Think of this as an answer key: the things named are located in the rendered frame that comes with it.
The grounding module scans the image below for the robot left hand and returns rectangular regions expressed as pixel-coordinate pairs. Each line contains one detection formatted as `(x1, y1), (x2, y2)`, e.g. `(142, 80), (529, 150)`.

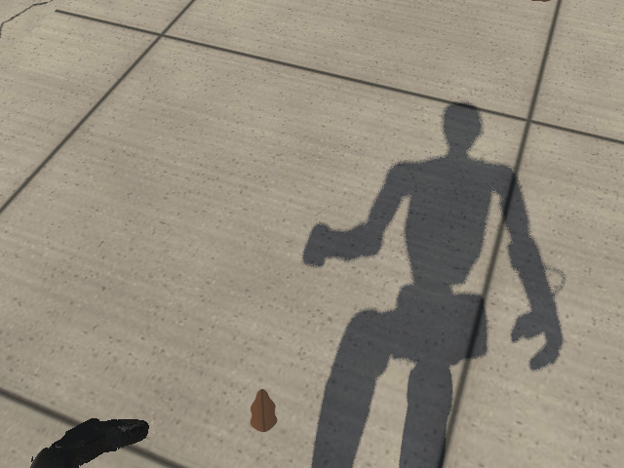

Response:
(30, 418), (149, 468)

